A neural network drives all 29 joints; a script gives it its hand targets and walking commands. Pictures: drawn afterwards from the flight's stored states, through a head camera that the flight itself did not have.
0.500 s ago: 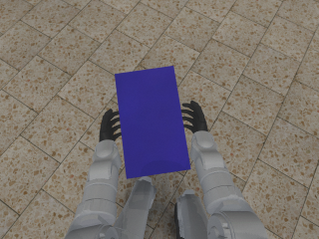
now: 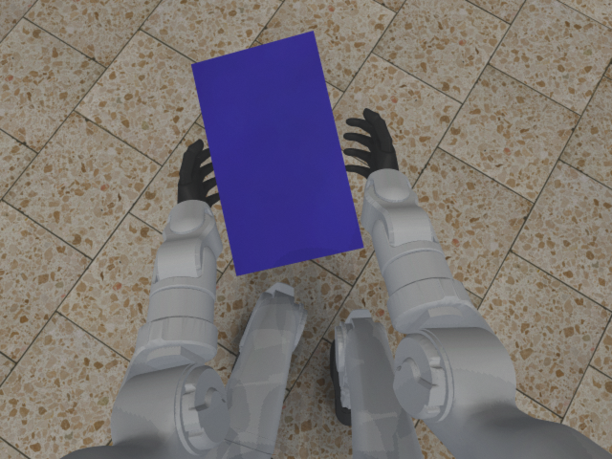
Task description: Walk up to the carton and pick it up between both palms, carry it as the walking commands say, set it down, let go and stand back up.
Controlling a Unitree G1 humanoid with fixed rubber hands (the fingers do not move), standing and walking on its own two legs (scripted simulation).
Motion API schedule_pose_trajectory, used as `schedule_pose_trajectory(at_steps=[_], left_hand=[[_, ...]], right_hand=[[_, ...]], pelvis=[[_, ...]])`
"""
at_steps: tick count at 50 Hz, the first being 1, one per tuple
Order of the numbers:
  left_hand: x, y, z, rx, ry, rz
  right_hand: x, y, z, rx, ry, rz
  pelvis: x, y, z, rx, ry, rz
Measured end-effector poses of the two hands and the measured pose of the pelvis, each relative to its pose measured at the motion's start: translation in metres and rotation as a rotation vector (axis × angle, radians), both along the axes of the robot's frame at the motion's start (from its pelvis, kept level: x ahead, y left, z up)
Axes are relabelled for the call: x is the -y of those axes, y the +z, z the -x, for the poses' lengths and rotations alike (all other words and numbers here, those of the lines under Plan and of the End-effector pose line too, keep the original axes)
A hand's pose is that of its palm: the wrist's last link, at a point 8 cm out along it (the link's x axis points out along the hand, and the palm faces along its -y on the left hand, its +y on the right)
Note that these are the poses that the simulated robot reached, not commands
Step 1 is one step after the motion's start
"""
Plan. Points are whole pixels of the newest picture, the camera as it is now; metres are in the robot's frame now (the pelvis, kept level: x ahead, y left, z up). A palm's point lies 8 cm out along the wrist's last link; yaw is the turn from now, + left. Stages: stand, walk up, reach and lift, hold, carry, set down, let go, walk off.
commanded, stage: set down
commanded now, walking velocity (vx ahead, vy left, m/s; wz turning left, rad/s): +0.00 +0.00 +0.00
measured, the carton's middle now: (290, 174) +0.47 +0.12 -0.16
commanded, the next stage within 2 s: none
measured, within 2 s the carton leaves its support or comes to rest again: neither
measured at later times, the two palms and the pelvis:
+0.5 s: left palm (206, 197) +0.42 +0.24 -0.20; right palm (356, 178) +0.49 +0.01 -0.19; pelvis -0.02 +0.00 -0.06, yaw -1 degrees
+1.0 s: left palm (214, 196) +0.44 +0.25 -0.28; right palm (345, 172) +0.52 +0.03 -0.25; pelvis -0.04 +0.02 -0.13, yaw -1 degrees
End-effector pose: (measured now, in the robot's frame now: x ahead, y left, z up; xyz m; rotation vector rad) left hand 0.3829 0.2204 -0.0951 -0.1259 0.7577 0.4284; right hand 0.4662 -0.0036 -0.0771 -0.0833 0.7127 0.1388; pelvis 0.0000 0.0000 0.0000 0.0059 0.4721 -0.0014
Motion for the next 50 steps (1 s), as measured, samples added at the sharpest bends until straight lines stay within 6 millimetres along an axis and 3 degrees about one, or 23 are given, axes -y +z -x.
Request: schedule_pose_trajectory(at_steps=[17, 25, 32, 44, 50], left_hand=[[-0.010, -0.059, -0.023, -0.002, -0.026, -0.013], [-0.021, -0.106, -0.033, 0.053, -0.021, -0.016], [-0.024, -0.152, -0.029, 0.003, 0.001, 0.033], [-0.030, -0.164, -0.045, -0.003, -0.011, 0.030], [-0.033, -0.181, -0.053, 0.005, -0.002, 0.021]], right_hand=[[-0.007, -0.066, -0.015, -0.004, -0.031, -0.022], [-0.019, -0.112, -0.025, 0.047, -0.029, -0.037], [-0.022, -0.155, -0.024, -0.012, -0.036, -0.020], [-0.029, -0.160, -0.042, -0.007, -0.016, 0.007], [-0.034, -0.175, -0.055, 0.006, -0.004, 0.008]], pelvis=[[-0.001, -0.035, -0.006, -0.081, -0.025, -0.020], [-0.005, -0.055, 0.019, 0.080, -0.022, -0.010], [-0.011, -0.089, 0.028, 0.033, 0.010, 0.030], [-0.023, -0.114, 0.044, 0.050, 0.014, 0.046], [-0.024, -0.127, 0.044, 0.022, 0.013, 0.051]])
